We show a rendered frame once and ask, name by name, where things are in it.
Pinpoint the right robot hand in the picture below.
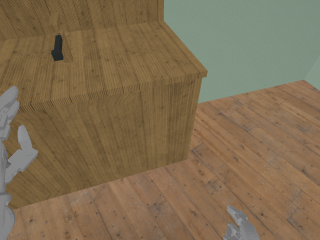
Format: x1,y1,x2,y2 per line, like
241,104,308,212
223,205,260,240

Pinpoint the robot left forearm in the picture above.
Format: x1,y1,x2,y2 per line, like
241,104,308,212
0,192,16,240

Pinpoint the tap lever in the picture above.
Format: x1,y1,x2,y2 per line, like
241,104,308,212
51,33,64,61

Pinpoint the counter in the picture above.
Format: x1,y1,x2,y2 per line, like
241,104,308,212
0,0,208,210

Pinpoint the left robot hand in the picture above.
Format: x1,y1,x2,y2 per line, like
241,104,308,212
0,86,38,193

